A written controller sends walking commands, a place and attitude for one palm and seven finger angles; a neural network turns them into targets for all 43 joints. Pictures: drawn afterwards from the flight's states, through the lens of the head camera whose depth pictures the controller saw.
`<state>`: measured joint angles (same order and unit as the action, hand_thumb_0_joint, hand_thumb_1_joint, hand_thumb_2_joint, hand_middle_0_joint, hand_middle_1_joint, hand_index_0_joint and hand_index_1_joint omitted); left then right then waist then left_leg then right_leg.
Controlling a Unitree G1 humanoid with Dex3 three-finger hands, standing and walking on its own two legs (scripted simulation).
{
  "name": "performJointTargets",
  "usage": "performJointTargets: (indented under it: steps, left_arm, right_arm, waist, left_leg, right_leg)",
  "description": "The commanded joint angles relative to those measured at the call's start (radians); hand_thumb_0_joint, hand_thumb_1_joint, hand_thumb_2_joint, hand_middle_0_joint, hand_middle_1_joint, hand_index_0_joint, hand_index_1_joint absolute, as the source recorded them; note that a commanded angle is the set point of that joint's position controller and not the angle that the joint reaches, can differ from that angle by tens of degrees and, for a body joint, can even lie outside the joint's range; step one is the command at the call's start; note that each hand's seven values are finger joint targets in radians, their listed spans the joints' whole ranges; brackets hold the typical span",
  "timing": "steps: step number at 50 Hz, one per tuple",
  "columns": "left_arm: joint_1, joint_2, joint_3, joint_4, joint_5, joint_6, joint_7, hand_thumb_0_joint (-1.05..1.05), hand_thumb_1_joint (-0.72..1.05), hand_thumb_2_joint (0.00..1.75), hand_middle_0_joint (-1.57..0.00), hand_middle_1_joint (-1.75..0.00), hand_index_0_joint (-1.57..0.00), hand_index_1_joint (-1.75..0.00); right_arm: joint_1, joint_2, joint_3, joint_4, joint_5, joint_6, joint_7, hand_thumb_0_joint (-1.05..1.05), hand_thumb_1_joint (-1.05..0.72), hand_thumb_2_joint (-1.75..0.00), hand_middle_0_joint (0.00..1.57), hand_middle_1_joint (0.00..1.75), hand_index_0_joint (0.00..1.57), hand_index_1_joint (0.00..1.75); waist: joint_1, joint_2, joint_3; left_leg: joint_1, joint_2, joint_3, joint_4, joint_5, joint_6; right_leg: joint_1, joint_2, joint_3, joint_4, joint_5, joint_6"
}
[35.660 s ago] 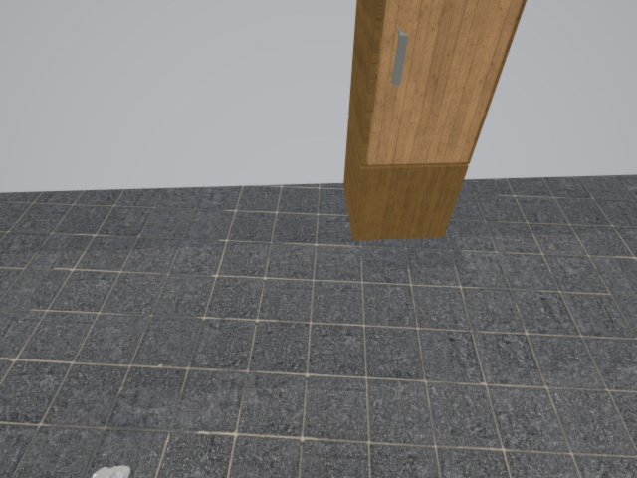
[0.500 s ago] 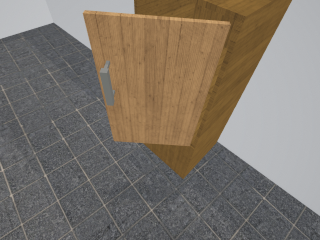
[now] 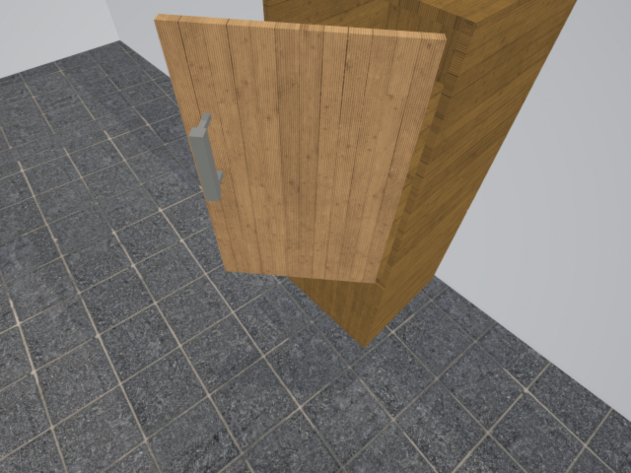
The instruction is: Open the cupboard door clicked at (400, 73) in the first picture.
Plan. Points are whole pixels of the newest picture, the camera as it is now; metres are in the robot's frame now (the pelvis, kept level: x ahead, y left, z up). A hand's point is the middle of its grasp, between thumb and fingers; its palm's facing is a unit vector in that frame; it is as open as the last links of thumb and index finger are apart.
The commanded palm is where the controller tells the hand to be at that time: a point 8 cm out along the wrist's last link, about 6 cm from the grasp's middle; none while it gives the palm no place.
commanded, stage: come to a stop and stand still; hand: left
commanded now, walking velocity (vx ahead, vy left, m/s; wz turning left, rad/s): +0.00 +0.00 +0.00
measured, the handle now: (209, 158) +0.56 +0.21 +0.05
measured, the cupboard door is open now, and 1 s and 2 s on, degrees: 41 41 41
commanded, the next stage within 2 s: look again from close up in 0.12 s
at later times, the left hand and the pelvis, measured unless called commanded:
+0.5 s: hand out of the picture +0.05 +0.25 -0.14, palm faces +0.02 -0.94 -0.34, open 7.4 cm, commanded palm none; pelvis -0.04 +0.01 +0.00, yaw +0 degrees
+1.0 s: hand out of the picture -0.05 +0.21 -0.17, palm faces +0.00 -0.98 -0.21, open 7.4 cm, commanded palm none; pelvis -0.05 +0.02 +0.01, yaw +0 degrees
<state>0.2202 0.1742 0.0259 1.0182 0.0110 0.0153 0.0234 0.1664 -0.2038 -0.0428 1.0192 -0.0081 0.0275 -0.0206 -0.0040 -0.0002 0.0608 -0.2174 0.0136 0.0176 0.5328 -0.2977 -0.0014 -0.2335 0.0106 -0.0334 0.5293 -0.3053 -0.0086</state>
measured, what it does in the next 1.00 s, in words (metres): stands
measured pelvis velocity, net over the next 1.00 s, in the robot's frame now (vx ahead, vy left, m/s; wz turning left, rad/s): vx -0.05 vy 0.02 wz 0.00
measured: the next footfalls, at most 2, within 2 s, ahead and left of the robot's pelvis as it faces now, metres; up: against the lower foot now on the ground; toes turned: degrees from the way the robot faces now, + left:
right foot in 1.38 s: +0.10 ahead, -0.12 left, +0.00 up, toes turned -6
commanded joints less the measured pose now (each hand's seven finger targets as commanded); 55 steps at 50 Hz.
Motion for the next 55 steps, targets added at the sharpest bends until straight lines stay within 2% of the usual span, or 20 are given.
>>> performJointTargets:
  steps: [1,2,3,6,7,8,9,10,12,14,20,26,29,39,42,48,50,52,53,55]
  left_arm:
    - [0.037,0.097,0.013,-0.027,-0.009,-0.007,0.006,0.0,0.9,0.9,-0.2,-0.3,-0.2,-0.3]
    - [0.036,0.092,0.011,-0.017,-0.002,-0.004,0.002,0.0,0.9,0.9,-0.2,-0.3,-0.2,-0.3]
    - [0.02,0.102,0.012,-0.005,0.0,0.0,-0.001,0.0,0.9,0.9,-0.2,-0.3,-0.2,-0.3]
    - [0.031,0.107,0.008,0.022,-0.002,-0.009,-0.005,0.0,0.9,0.9,-0.2,-0.3,-0.2,-0.3]
    - [0.041,0.327,0.008,-0.08,0.015,-0.042,0.009,0.0,0.9,0.9,-0.2,-0.3,-0.2,-0.3]
    - [0.057,0.266,0.042,-0.097,0.012,-0.05,0.014,0.0,0.9,0.9,-0.2,-0.3,-0.2,-0.3]
    - [0.053,0.225,0.043,-0.082,0.013,-0.051,0.017,0.0,0.9,0.9,-0.2,-0.3,-0.2,-0.3]
    - [0.07,0.209,0.028,-0.091,0.006,-0.048,0.018,0.0,0.9,0.9,-0.2,-0.3,-0.2,-0.3]
    - [0.074,0.193,0.026,-0.11,0.008,-0.041,0.018,0.0,0.9,0.9,-0.2,-0.3,-0.2,-0.3]
    - [0.05,0.222,0.034,-0.125,0.01,-0.039,0.016,0.0,0.9,0.9,-0.2,-0.3,-0.2,-0.3]
    - [-0.008,0.276,0.029,-0.137,0.007,-0.041,0.007,0.0,0.9,0.9,-0.2,-0.3,-0.2,-0.3]
    - [-0.053,0.314,0.021,-0.127,0.007,-0.041,-0.004,0.0,0.9,0.9,-0.2,-0.3,-0.2,-0.3]
    - [-0.056,0.322,0.017,-0.119,0.009,-0.039,-0.007,0.0,0.9,0.9,-0.2,-0.3,-0.2,-0.3]
    - [-0.027,0.309,0.008,-0.076,0.009,-0.034,-0.01,0.0,0.9,0.9,-0.2,-0.3,-0.2,-0.3]
    - [0.056,0.207,-0.011,-0.038,0.01,-0.017,-0.004,0.0,0.9,0.9,-0.2,-0.3,-0.2,-0.3]
    - [0.128,0.2,0.006,-0.014,0.007,-0.015,-0.005,0.0,0.9,0.9,-0.2,-0.3,-0.2,-0.3]
    - [0.146,0.191,0.013,-0.013,0.005,-0.018,-0.003,0.0,0.9,0.9,-0.2,-0.3,-0.2,-0.3]
    - [0.152,0.176,0.017,-0.018,0.007,-0.017,-0.001,0.0,0.9,0.9,-0.2,-0.3,-0.2,-0.3]
    - [0.146,0.155,0.016,-0.02,0.009,-0.015,-0.001,0.0,0.9,0.9,-0.2,-0.3,-0.2,-0.3]
    - [0.143,0.098,0.01,-0.029,0.017,-0.013,-0.003,0.0,0.9,0.9,-0.2,-0.3,-0.2,-0.3]
  right_arm:
    - [0.023,-0.139,-0.004,-0.019,-0.014,-0.028,-0.017,0.0,-0.9,-0.9,0.2,0.3,0.2,0.3]
    - [0.0,-0.12,0.002,-0.018,-0.013,-0.028,-0.02,0.0,-0.9,-0.9,0.2,0.3,0.2,0.3]
    - [0.007,-0.107,0.005,-0.007,-0.01,-0.03,-0.02,0.0,-0.9,-0.9,0.2,0.3,0.2,0.3]
    - [0.044,-0.081,0.012,0.02,-0.007,-0.031,-0.019,0.0,-0.9,-0.9,0.2,0.3,0.2,0.3]
    - [0.005,-0.248,-0.008,-0.102,-0.006,-0.051,-0.013,0.0,-0.9,-0.9,0.2,0.3,0.2,0.3]
    - [0.012,-0.246,-0.036,-0.127,-0.014,-0.081,-0.018,0.0,-0.9,-0.9,0.2,0.3,0.2,0.3]
    - [0.047,-0.186,-0.039,-0.105,-0.015,-0.086,-0.028,0.0,-0.9,-0.9,0.2,0.3,0.2,0.3]
    - [0.072,-0.176,-0.031,-0.107,-0.011,-0.081,-0.03,0.0,-0.9,-0.9,0.2,0.3,0.2,0.3]
    - [0.071,-0.167,-0.03,-0.126,-0.012,-0.072,-0.025,0.0,-0.9,-0.9,0.2,0.3,0.2,0.3]
    - [0.051,-0.19,-0.039,-0.139,-0.009,-0.065,-0.023,0.0,-0.9,-0.9,0.2,0.3,0.2,0.3]
    - [-0.009,-0.24,-0.03,-0.142,-0.012,-0.059,-0.004,0.0,-0.9,-0.9,0.2,0.3,0.2,0.3]
    - [-0.035,-0.278,-0.02,-0.126,-0.014,-0.058,0.01,0.0,-0.9,-0.9,0.2,0.3,0.2,0.3]
    - [-0.03,-0.284,-0.016,-0.115,-0.015,-0.055,0.016,0.0,-0.9,-0.9,0.2,0.3,0.2,0.3]
    - [0.017,-0.274,-0.006,-0.061,-0.013,-0.05,0.02,0.0,-0.9,-0.9,0.2,0.3,0.2,0.3]
    - [0.091,-0.165,0.019,-0.02,-0.019,-0.031,0.021,0.0,-0.9,-0.9,0.2,0.3,0.2,0.3]
    - [0.163,-0.12,0.022,0.012,-0.016,-0.028,0.013,0.0,-0.9,-0.9,0.2,0.3,0.2,0.3]
    - [0.195,-0.099,0.023,0.018,-0.014,-0.035,0.012,0.0,-0.9,-0.9,0.2,0.3,0.2,0.3]
    - [0.225,-0.09,0.019,0.025,-0.011,-0.038,0.01,0.0,-0.9,-0.9,0.2,0.3,0.2,0.3]
    - [0.245,-0.091,0.016,0.031,-0.012,-0.039,0.01,0.0,-0.9,-0.9,0.2,0.3,0.2,0.3]
    - [0.288,-0.122,0.002,0.042,-0.014,-0.042,0.005,0.0,-0.9,-0.9,0.2,0.3,0.2,0.3]
  waist:
    - [0.031,0.125,-0.098]
    - [0.039,0.072,-0.047]
    - [0.028,0.108,-0.014]
    - [0.017,0.077,-0.01]
    - [0.005,0.091,0.049]
    - [0.013,0.099,-0.149]
    - [-0.007,0.088,-0.25]
    - [-0.003,0.07,-0.274]
    - [-0.003,-0.02,-0.222]
    - [-0.005,-0.057,-0.143]
    - [0.0,-0.022,-0.015]
    - [0.001,0.013,0.004]
    - [0.0,-0.004,0.004]
    - [-0.001,-0.001,-0.004]
    - [0.002,-0.019,-0.017]
    - [0.0,-0.083,0.034]
    - [-0.001,-0.092,0.025]
    - [-0.009,-0.065,0.046]
    - [-0.017,-0.011,0.07]
    - [-0.028,0.132,0.113]
  left_leg:
    - [0.001,0.232,-0.169,-0.186,0.367,0.105]
    - [-0.029,0.186,-0.153,-0.188,0.291,0.081]
    - [-0.032,0.143,-0.136,-0.194,0.272,0.059]
    - [-0.004,0.105,-0.098,-0.202,0.171,0.033]
    - [-0.007,0.064,-0.11,-0.163,0.307,0.029]
    - [0.057,0.083,-0.101,-0.044,0.41,0.049]
    - [0.1,0.088,-0.096,-0.016,0.522,0.051]
    - [0.12,0.086,-0.092,-0.004,0.533,0.055]
    - [0.073,0.081,-0.08,0.002,0.455,0.058]
    - [0.022,0.075,-0.077,-0.016,0.375,0.058]
    - [-0.04,0.086,-0.104,-0.118,0.19,0.062]
    - [-0.055,0.082,-0.121,-0.201,-0.003,0.054]
    - [-0.071,0.08,-0.124,-0.227,-0.086,0.05]
    - [-0.09,0.077,-0.13,-0.244,-0.144,0.042]
    - [-0.098,0.061,-0.104,-0.223,-0.212,0.03]
    - [-0.127,0.009,-0.022,-0.075,-0.146,0.023]
    - [-0.113,0.006,-0.01,-0.052,-0.122,0.026]
    - [-0.088,0.018,-0.026,-0.077,-0.147,0.034]
    - [-0.075,0.036,-0.059,-0.126,-0.208,0.042]
    - [-0.059,0.147,-0.219,-0.29,-0.391,0.093]
  right_leg:
    - [0.087,-0.07,0.06,-0.045,0.016,0.014]
    - [0.079,-0.066,0.069,-0.089,0.074,0.009]
    - [0.07,-0.079,0.075,-0.106,0.135,0.002]
    - [0.067,-0.092,0.101,-0.162,0.167,-0.012]
    - [0.048,-0.082,0.101,-0.121,0.243,-0.032]
    - [0.066,-0.116,0.116,-0.044,0.323,-0.044]
    - [0.099,-0.123,0.108,-0.013,0.436,-0.057]
    - [0.114,-0.122,0.101,-0.011,0.455,-0.059]
    - [0.094,-0.118,0.103,-0.018,0.433,-0.061]
    - [0.061,-0.123,0.109,-0.028,0.416,-0.063]
    - [0.007,-0.109,0.116,-0.092,0.187,-0.043]
    - [-0.005,-0.111,0.133,-0.166,0.007,-0.032]
    - [-0.008,-0.113,0.137,-0.189,-0.055,-0.026]
    - [-0.011,-0.122,0.141,-0.22,-0.116,-0.017]
    - [-0.004,-0.124,0.14,-0.226,-0.212,-0.006]
    - [-0.022,-0.179,0.237,-0.265,-0.301,-0.063]
    - [-0.02,-0.19,0.238,-0.254,-0.294,-0.078]
    - [-0.064,-0.17,0.204,-0.22,-0.297,-0.077]
    - [-0.111,-0.145,0.172,-0.178,-0.309,-0.067]
    - [-0.186,-0.048,0.038,0.005,-0.226,-0.029]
